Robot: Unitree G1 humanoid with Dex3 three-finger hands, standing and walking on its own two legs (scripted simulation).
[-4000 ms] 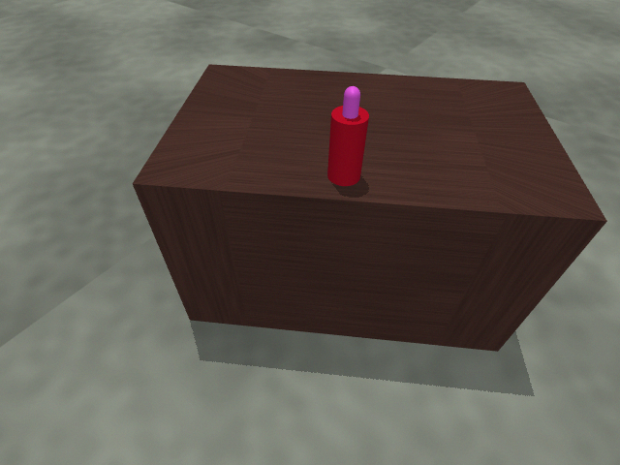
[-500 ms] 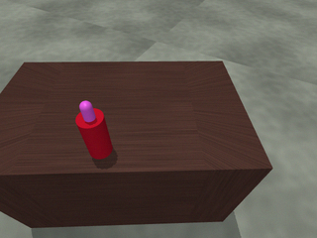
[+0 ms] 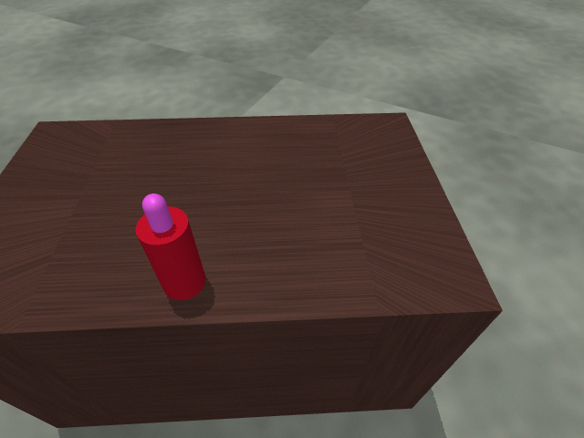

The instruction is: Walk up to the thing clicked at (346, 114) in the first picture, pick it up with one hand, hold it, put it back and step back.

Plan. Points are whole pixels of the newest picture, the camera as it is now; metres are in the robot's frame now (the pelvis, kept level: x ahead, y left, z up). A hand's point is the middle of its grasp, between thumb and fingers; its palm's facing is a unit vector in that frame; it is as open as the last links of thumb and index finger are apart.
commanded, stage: walk up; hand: left
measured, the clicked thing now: (170, 245) +0.44 +0.21 -0.02
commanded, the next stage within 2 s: stand in 0.18 s
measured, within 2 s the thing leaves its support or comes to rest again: neither
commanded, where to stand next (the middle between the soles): +0.04 +0.00 m, yaw +1 degrees
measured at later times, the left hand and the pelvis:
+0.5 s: hand out of the picture +0.08 +0.24 -0.16, palm faces -0.02 -0.95 -0.32, open 7.4 cm; pelvis +0.00 +0.00 +0.00, yaw +0 degrees
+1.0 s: hand out of the picture +0.06 +0.24 -0.16, palm faces -0.02 -0.94 -0.33, open 7.4 cm; pelvis -0.01 -0.01 +0.00, yaw +0 degrees
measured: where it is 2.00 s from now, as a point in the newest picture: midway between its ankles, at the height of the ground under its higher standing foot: outside the picture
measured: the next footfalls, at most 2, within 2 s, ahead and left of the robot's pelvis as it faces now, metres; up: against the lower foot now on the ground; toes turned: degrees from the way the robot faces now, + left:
none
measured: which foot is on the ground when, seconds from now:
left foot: down 0.00-1.00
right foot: down 0.00-1.00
